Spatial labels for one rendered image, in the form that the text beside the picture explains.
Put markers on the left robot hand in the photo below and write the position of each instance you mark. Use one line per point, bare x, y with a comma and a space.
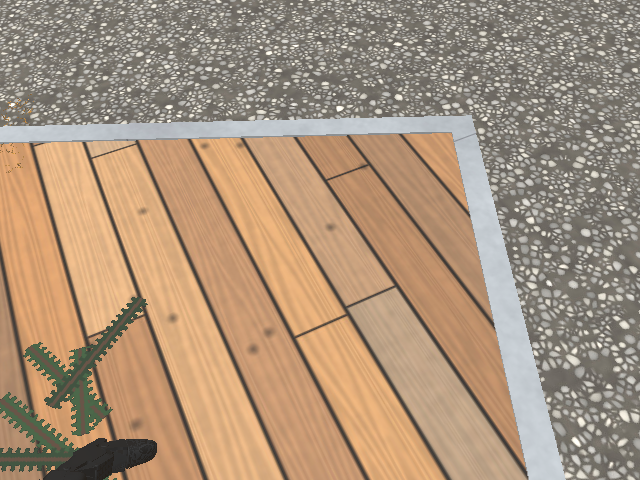
99, 459

